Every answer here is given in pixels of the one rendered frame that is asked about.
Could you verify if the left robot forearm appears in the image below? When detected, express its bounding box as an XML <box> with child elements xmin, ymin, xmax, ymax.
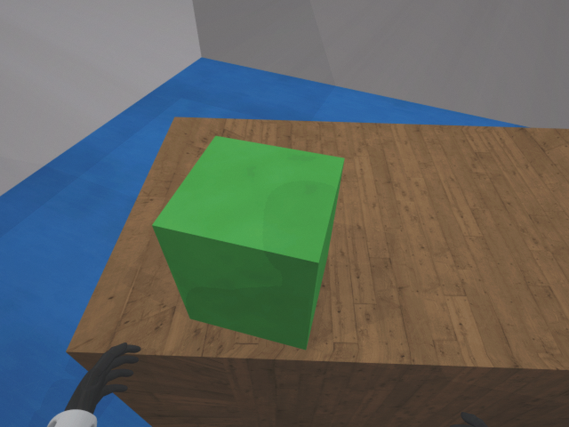
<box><xmin>47</xmin><ymin>409</ymin><xmax>97</xmax><ymax>427</ymax></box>

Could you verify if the carton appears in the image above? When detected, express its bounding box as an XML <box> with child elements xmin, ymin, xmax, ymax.
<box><xmin>152</xmin><ymin>136</ymin><xmax>345</xmax><ymax>350</ymax></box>

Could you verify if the left robot hand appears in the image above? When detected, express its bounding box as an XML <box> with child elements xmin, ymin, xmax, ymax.
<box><xmin>64</xmin><ymin>342</ymin><xmax>140</xmax><ymax>414</ymax></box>

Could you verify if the pedestal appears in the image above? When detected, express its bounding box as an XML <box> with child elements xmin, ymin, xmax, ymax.
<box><xmin>66</xmin><ymin>117</ymin><xmax>569</xmax><ymax>427</ymax></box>

